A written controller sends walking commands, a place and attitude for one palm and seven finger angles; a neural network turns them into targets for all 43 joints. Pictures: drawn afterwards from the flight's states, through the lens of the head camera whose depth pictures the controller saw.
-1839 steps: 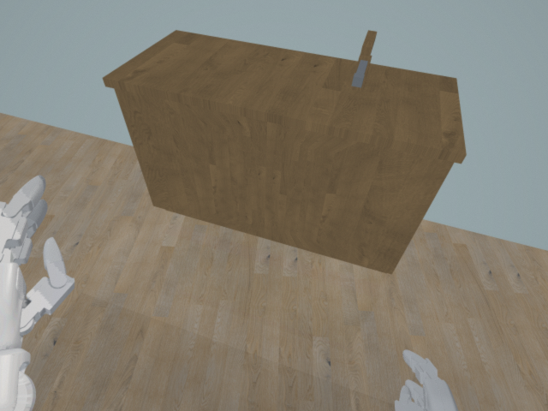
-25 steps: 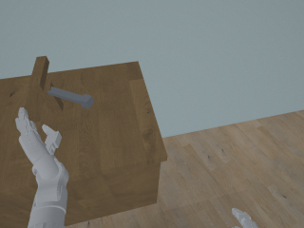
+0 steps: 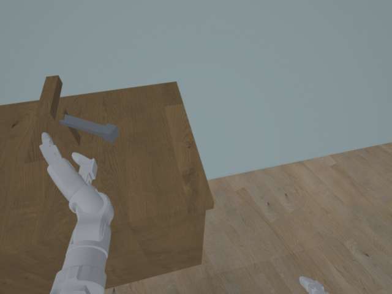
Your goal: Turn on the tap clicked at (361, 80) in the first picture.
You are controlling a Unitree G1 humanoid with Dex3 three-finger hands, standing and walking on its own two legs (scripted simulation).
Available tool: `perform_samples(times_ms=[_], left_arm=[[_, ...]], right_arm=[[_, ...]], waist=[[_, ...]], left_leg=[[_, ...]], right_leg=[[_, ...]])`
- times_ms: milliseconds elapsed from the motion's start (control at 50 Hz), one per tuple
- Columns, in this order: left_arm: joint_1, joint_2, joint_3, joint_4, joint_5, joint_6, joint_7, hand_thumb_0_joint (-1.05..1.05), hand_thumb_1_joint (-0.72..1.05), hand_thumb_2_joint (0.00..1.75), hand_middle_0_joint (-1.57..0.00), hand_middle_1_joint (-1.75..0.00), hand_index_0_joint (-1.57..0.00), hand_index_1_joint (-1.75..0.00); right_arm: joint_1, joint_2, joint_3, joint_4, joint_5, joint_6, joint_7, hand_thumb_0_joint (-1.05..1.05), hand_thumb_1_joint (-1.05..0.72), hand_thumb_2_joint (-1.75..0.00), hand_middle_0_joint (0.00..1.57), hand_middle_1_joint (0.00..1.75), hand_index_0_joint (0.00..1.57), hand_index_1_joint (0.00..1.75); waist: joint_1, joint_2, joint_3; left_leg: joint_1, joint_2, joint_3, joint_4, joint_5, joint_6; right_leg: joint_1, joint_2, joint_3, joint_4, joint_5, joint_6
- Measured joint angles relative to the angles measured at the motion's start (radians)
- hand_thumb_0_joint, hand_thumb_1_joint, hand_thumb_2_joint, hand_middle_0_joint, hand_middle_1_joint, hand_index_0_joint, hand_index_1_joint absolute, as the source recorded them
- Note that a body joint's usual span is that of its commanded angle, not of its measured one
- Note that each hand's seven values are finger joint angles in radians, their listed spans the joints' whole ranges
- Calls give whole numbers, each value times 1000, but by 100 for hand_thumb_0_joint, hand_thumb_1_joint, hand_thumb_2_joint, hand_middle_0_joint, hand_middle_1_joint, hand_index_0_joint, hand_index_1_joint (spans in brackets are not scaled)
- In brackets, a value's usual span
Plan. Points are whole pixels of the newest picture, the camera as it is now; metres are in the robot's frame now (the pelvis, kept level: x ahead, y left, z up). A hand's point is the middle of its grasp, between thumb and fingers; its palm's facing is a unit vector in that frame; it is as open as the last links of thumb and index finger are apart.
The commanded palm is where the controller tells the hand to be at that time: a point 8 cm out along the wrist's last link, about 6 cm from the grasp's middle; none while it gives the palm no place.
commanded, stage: push the lever round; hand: left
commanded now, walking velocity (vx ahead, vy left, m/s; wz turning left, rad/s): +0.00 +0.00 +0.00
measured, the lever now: (110, 133) +0.44 +0.22 +0.08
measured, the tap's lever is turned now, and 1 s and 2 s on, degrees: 57 58 86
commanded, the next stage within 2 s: lift the hand up off the lever in 1.20 s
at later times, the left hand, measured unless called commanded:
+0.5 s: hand (106, 153) +0.39 +0.22 +0.06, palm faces +0.80 -0.59 -0.08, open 7.8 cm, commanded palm +0.34 +0.23 +0.06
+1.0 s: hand (110, 142) +0.42 +0.22 +0.06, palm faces +0.83 -0.56 -0.09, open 7.8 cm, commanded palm +0.38 +0.23 +0.06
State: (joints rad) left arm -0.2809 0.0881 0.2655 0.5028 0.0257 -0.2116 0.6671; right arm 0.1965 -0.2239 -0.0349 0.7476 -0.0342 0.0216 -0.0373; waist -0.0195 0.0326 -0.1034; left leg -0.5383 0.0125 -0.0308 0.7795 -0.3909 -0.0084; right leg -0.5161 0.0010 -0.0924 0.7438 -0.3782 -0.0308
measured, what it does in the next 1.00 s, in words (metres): stands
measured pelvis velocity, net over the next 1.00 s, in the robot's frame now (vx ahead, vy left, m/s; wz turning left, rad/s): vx -0.01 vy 0.00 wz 0.00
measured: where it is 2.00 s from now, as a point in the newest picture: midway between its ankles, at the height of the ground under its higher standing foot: outside the picture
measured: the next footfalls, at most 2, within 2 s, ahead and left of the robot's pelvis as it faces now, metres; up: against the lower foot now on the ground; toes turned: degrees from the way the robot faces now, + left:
none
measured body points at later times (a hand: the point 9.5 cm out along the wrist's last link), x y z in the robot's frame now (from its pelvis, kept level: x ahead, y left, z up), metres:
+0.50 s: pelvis -0.01 +0.00 +0.00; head +0.03 +0.00 +0.45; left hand +0.34 +0.24 +0.07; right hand +0.12 -0.24 -0.13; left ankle +0.00 +0.12 -0.71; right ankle +0.00 -0.10 -0.71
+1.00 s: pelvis -0.01 +0.00 -0.01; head +0.04 +0.00 +0.44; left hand +0.38 +0.24 +0.07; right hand +0.07 -0.26 -0.14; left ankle +0.00 +0.12 -0.71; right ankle +0.00 -0.10 -0.71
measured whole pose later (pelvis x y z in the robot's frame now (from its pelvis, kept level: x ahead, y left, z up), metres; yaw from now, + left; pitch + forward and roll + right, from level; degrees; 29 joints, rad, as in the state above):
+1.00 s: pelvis -0.01 +0.00 -0.01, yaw +0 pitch +12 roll -1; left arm -0.63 0.09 0.39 0.87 0.11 -0.23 0.87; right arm 0.24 -0.21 -0.05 0.80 -0.09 0.04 0.03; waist -0.08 0.03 -0.14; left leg -0.65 0.02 -0.04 0.83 -0.40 -0.01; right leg -0.62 0.00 -0.10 0.79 -0.38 -0.04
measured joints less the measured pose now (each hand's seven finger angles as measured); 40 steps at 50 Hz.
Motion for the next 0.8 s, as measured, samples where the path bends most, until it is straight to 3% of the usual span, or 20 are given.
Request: perform_samples(times_ms=[320,520,800], left_arm=[[-113,-40,16,104,38,29,117,2,90,90,-15,-15,-16,-15],[-215,-61,29,203,57,16,177,2,90,90,-15,-15,-16,-15],[-301,-30,100,303,79,17,204,2,90,90,-15,-15,-16,-15]], right_arm=[[-11,25,-1,14,-24,22,28,1,-90,-90,20,29,20,30],[-21,26,-2,38,-42,14,40,1,-90,-90,20,29,20,30],[23,24,-8,42,-56,27,59,1,-90,-90,20,29,20,30]], waist=[[-7,0,-17],[-15,-2,-14],[-38,-1,-32]], left_leg=[[-15,-1,-2,5,2,0],[-52,-4,-13,26,2,-1],[-83,1,-9,37,-2,-3]], right_leg=[[-13,-1,-2,4,2,1],[-44,-4,-13,20,0,-1],[-79,0,-9,35,-3,-4]])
